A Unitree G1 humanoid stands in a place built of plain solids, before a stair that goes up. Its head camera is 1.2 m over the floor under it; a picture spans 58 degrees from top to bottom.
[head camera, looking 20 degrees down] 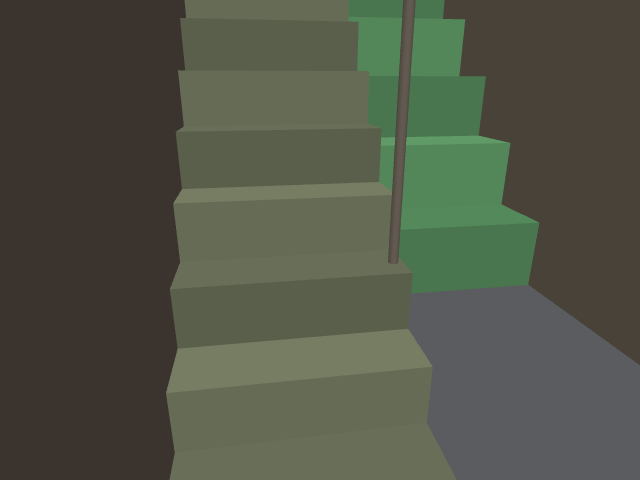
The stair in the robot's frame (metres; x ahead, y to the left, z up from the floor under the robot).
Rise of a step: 0.21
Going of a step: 0.21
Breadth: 0.76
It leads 9 degrees to the left of straight ahead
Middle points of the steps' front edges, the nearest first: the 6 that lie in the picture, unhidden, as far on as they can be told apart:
1.01 0.04 0.41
1.22 0.07 0.62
1.43 0.11 0.83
1.63 0.14 1.04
1.84 0.17 1.24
2.05 0.20 1.45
